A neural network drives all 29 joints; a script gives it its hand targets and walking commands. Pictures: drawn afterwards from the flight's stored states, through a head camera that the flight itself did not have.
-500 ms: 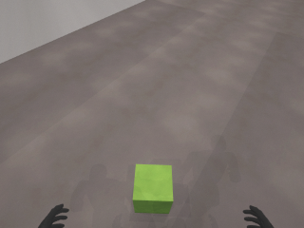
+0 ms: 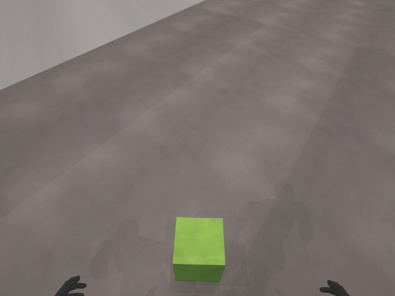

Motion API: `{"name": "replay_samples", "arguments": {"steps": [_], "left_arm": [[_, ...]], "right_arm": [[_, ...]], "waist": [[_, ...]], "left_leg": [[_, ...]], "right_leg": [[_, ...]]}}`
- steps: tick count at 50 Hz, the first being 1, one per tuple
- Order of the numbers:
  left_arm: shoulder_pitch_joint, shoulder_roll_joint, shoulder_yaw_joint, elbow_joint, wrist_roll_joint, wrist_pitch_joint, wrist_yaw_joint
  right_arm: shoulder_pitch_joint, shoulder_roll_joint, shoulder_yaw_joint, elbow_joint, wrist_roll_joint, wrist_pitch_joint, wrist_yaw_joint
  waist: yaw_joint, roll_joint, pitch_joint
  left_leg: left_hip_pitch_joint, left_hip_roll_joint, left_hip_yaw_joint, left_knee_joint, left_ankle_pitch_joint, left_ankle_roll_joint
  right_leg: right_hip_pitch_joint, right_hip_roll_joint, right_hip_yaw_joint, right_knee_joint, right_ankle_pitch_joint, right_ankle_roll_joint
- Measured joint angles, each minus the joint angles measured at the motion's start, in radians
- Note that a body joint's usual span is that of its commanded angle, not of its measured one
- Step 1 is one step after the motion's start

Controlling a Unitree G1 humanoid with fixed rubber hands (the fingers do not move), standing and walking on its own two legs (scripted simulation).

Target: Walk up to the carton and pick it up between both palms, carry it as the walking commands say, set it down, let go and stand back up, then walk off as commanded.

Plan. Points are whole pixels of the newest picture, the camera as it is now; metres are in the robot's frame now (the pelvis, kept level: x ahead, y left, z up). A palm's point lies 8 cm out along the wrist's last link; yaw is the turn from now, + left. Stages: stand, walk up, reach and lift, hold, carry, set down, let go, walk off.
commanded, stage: stand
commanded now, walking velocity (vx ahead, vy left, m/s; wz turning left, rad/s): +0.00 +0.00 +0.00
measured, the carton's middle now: (198, 250) +0.45 +0.00 -0.65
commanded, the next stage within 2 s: walk off in 1.00 s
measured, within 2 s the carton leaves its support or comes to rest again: neither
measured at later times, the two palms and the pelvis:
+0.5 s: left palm out of the picture +0.08 +0.30 -0.10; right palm out of the picture +0.08 -0.31 -0.09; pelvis -0.02 +0.00 +0.00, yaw +0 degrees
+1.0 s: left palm out of the picture +0.07 +0.31 -0.10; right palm out of the picture +0.08 -0.31 -0.10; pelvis -0.02 +0.00 +0.01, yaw +0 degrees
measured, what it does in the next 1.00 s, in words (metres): stands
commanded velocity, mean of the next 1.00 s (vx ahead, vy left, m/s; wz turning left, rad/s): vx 0.00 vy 0.00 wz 0.00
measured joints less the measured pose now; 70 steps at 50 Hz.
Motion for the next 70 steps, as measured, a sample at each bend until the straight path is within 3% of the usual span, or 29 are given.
{"name": "replay_samples", "arguments": {"steps": [27, 61, 64, 67, 70], "left_arm": [[-0.016, 0.021, -0.011, 0.118, -0.006, -0.012, -0.009], [-0.044, 0.034, -0.021, 0.176, -0.016, -0.006, -0.005], [-0.035, 0.033, -0.014, 0.179, -0.013, 0.031, 0.008], [-0.024, 0.035, -0.003, 0.165, 0.000, 0.064, 0.009], [-0.017, 0.041, 0.004, 0.126, 0.005, 0.075, 0.001]], "right_arm": [[-0.014, -0.023, 0.011, 0.117, 0.008, -0.009, 0.007], [-0.035, -0.032, 0.017, 0.162, 0.012, -0.006, 0.014], [-0.022, -0.017, 0.016, 0.142, 0.000, 0.010, 0.019], [0.014, -0.010, 0.001, 0.128, -0.009, 0.024, 0.011], [0.059, -0.015, -0.017, 0.129, -0.012, 0.039, 0.003]], "waist": [[0.001, 0.003, 0.009], [-0.007, 0.001, 0.018], [-0.027, -0.007, 0.017], [-0.052, 0.004, 0.023], [-0.058, 0.008, 0.036]], "left_leg": [[0.019, 0.005, -0.004, -0.065, 0.059, -0.004], [0.023, 0.003, -0.010, -0.088, 0.078, -0.003], [-0.010, -0.002, -0.030, -0.058, 0.071, -0.003], [-0.052, 0.010, -0.076, -0.040, 0.075, -0.008], [-0.086, 0.023, -0.129, -0.029, 0.085, -0.030]], "right_leg": [[0.021, 0.002, -0.003, -0.067, 0.060, -0.003], [0.025, -0.001, -0.008, -0.087, 0.075, -0.002], [-0.023, -0.007, -0.032, -0.008, 0.028, 0.020], [-0.153, 0.015, -0.020, 0.294, -0.128, 0.047], [-0.251, 0.005, 0.002, 0.485, -0.137, 0.074]]}}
